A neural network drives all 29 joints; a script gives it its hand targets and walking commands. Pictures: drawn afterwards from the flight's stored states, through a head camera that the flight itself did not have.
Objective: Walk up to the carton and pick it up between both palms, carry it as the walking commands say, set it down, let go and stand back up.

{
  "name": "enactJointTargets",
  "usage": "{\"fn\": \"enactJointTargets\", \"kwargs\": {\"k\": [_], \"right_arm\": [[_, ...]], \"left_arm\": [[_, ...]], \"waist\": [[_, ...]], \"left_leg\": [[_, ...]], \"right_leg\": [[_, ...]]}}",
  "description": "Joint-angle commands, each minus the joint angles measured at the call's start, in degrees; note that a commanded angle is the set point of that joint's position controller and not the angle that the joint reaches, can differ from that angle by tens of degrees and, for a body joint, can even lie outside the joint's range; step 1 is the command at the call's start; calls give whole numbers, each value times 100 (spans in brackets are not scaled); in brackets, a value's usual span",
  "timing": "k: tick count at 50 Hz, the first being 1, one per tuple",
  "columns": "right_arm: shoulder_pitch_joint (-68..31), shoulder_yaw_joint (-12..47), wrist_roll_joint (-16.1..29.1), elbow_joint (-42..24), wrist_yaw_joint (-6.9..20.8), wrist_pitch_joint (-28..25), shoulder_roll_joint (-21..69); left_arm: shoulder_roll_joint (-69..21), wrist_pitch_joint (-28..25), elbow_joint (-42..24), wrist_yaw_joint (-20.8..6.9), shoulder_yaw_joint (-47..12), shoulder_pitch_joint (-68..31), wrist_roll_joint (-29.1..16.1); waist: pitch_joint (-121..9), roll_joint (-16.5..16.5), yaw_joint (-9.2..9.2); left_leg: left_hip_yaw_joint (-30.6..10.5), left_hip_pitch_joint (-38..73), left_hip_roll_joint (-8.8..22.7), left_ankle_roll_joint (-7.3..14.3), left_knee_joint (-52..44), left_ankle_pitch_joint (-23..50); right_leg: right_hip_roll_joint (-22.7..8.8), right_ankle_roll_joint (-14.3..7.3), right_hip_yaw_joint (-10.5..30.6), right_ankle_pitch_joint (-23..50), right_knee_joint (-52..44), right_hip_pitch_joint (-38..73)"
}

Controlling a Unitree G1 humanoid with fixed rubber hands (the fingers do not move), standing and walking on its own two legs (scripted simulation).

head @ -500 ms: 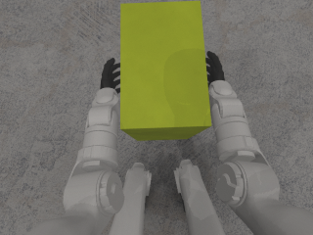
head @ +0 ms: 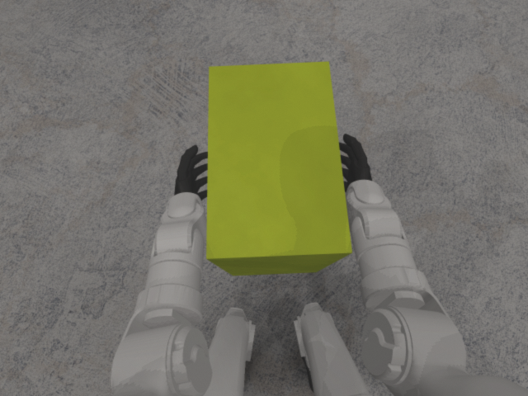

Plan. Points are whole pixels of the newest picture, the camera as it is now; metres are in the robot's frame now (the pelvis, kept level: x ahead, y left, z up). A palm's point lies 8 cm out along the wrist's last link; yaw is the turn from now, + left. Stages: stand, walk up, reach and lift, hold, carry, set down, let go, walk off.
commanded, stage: reach and lift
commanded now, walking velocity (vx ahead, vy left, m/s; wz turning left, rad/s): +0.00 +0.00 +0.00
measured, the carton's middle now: (272, 188) +0.44 +0.00 -0.10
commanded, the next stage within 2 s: none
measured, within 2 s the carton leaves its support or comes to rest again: neither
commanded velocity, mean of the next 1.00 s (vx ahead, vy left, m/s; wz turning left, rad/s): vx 0.00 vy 0.00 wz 0.00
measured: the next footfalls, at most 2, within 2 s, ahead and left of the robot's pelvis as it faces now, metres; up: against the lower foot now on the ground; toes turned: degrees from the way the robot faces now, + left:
none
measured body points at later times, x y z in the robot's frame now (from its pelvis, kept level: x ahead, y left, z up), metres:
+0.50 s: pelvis +0.02 +0.00 +0.06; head +0.16 -0.01 +0.50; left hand +0.40 +0.13 +0.01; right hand +0.41 -0.14 +0.01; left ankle +0.06 +0.13 -0.62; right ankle +0.07 -0.12 -0.62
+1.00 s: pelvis +0.04 +0.00 +0.11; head +0.10 +0.00 +0.55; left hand +0.38 +0.13 +0.08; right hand +0.38 -0.14 +0.08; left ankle +0.06 +0.13 -0.62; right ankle +0.07 -0.12 -0.62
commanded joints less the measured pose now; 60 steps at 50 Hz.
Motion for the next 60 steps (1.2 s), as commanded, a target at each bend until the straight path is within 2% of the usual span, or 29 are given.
{"fn": "enactJointTargets", "kwargs": {"k": [1, 19, 35, 46, 60], "right_arm": [[-3159, 3010, 542, 232, 1314, -108, 6491], [-2095, 3231, 419, 35, 1314, -200, 6602], [-1359, 3500, 399, -324, 1410, -36, 6666], [-1132, 3674, 514, -578, 1505, 320, 6658], [-977, 3777, 775, -982, 1588, 1071, 6604]], "left_arm": [[-6072, -287, -134, -1358, -3143, -3834, -587], [-6107, -346, -343, -1449, -3360, -2708, -480], [-6225, -136, -694, -1501, -3654, -1920, -443], [-6397, 236, -863, -1494, -3894, -1646, -559], [-6490, 993, -1057, -1488, -3904, -1374, -702]], "waist": [[-4631, -174, 15], [-3818, -148, 9], [-3113, -106, 0], [-2637, -67, -34], [-1826, -44, -34]], "left_leg": [[625, 2147, -262, 14, -918, 1600], [414, 3462, -149, 94, -2053, 2196], [345, 4678, -61, 131, -3066, 2573], [312, 5422, 18, 126, -3677, 2533], [262, 6290, 131, 160, -4357, 2532]], "right_leg": [[232, -27, -527, 1835, -862, 3303], [108, -71, -275, 2353, -2043, 4381], [20, -131, -197, 2616, -3097, 5306], [-14, -138, -232, 2532, -3674, 5887], [-99, -95, -318, 2512, -4288, 6590]]}}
